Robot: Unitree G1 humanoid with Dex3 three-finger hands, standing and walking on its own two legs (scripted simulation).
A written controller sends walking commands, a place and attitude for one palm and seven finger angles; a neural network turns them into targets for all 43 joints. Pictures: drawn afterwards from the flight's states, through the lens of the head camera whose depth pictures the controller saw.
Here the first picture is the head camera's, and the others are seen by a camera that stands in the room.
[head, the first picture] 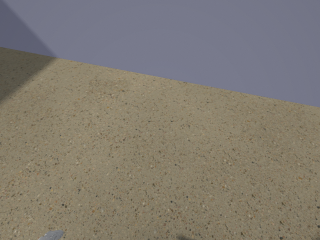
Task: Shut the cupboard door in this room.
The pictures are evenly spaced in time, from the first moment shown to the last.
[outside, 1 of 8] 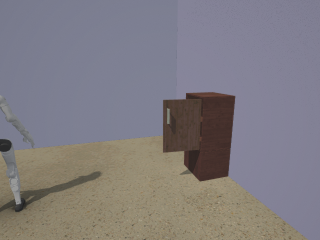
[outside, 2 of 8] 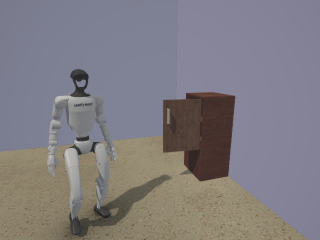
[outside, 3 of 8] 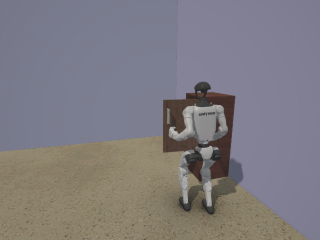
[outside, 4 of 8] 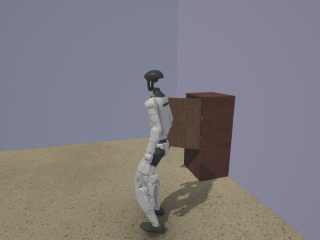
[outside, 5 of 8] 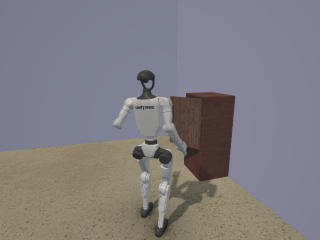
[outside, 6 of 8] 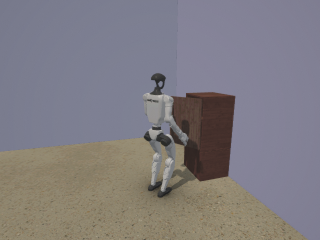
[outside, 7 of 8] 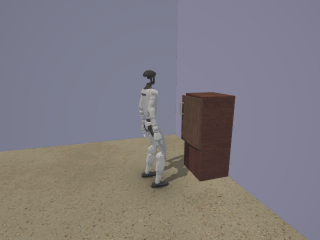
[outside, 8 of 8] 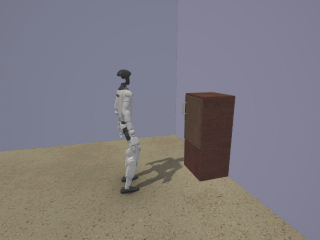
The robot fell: no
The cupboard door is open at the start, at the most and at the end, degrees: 84 84 0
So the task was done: yes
